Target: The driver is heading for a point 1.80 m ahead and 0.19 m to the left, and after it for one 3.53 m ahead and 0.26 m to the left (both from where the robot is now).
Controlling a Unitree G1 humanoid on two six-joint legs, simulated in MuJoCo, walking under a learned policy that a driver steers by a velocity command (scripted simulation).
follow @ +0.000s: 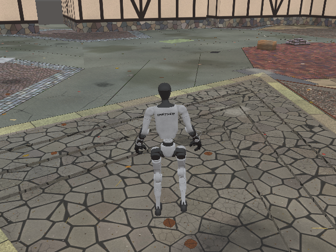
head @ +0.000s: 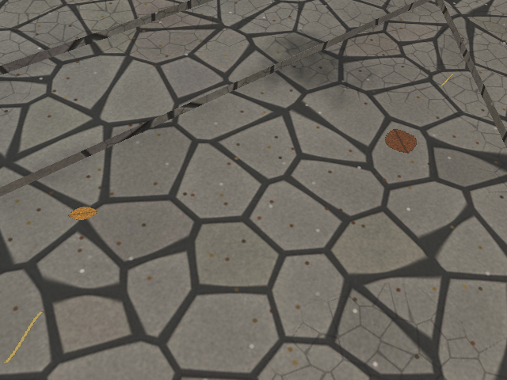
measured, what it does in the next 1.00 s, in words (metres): steps on the spot, turning left: right foot, then left foot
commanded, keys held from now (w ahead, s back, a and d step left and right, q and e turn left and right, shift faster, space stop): q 0.40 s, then no key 0.60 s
